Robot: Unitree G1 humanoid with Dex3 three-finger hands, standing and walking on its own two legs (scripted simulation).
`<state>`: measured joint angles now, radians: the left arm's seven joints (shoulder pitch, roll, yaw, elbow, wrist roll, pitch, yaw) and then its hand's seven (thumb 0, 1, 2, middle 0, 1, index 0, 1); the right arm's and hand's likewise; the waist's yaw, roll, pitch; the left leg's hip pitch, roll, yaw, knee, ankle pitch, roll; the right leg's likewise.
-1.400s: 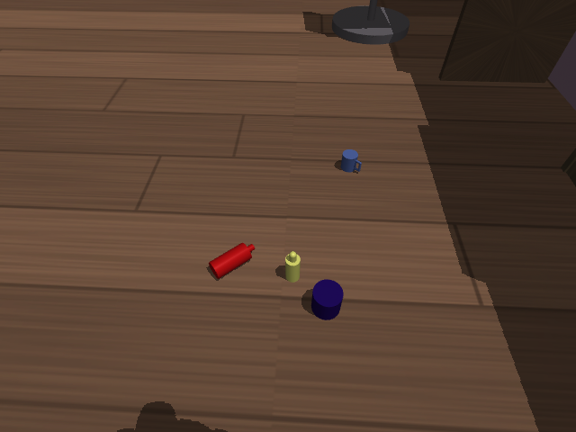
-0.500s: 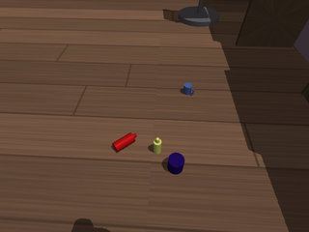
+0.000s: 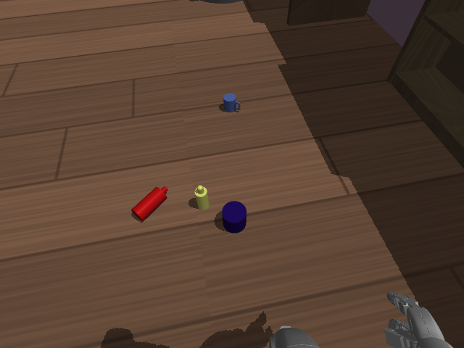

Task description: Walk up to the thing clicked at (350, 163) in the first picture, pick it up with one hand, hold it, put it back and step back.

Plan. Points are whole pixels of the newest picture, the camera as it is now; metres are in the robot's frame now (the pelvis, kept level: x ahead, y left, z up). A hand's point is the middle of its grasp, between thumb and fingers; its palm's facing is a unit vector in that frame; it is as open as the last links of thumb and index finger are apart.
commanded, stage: walk up
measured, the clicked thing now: (232, 103) +1.52 +0.05 -0.72
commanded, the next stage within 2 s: none
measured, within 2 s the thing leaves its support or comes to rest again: neither
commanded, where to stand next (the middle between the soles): +0.06 -0.02 m, yaw -70 degrees
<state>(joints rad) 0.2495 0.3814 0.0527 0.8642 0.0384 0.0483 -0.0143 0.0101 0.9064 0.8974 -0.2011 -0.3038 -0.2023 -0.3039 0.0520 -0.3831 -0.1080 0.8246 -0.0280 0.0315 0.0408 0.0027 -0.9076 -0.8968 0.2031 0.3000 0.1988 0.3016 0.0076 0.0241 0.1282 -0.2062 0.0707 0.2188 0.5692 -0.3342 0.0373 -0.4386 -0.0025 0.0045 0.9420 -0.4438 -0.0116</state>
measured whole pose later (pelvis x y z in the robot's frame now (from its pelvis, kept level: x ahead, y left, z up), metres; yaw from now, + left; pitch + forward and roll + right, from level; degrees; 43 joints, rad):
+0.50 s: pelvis +0.03 +0.04 -0.02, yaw -28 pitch +0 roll +0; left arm 0.31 0.43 0.05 0.62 0.04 0.02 0.01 0.01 0.90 0.90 -0.21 -0.30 -0.21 -0.30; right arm 0.15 -0.44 -0.10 0.70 -0.01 0.04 0.02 0.00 -0.91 -0.90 0.20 0.30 0.20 0.30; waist 0.03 0.02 0.13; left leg -0.40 -0.02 -0.04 0.73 -0.35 0.01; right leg -0.44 0.09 0.29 0.74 -0.29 0.06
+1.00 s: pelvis +0.00 +0.06 -0.02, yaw -51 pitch -2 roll -2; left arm 0.26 0.40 0.06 0.74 0.02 0.00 -0.04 0.01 0.91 0.90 -0.20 -0.30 -0.20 -0.30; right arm 0.35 -0.48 -0.08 0.78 -0.01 0.03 0.01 0.01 -0.91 -0.90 0.20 0.30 0.20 0.30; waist -0.04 0.06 0.11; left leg -0.45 0.14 0.05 1.00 -0.48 0.00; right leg -0.29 0.05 0.05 0.70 -0.38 -0.01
